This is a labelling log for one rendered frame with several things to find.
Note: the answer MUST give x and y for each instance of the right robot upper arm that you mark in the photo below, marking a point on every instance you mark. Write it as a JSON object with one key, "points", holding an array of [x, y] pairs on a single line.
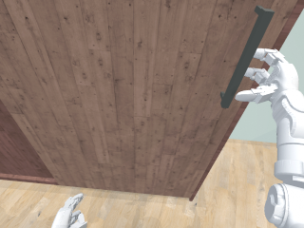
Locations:
{"points": [[284, 207]]}

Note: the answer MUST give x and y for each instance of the right robot forearm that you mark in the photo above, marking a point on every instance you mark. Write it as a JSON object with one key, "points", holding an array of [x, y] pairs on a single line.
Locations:
{"points": [[288, 113]]}

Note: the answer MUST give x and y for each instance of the wardrobe door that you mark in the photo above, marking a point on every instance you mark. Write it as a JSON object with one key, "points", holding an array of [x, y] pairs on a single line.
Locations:
{"points": [[124, 95], [17, 155]]}

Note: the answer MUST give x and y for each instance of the handle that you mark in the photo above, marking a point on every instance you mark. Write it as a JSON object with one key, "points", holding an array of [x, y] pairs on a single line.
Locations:
{"points": [[262, 22]]}

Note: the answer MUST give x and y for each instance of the robot right hand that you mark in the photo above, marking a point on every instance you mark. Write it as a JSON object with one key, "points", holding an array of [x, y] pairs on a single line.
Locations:
{"points": [[283, 77]]}

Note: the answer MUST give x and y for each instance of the robot left hand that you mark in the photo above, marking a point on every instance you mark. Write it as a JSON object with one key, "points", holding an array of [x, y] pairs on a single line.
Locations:
{"points": [[66, 219]]}

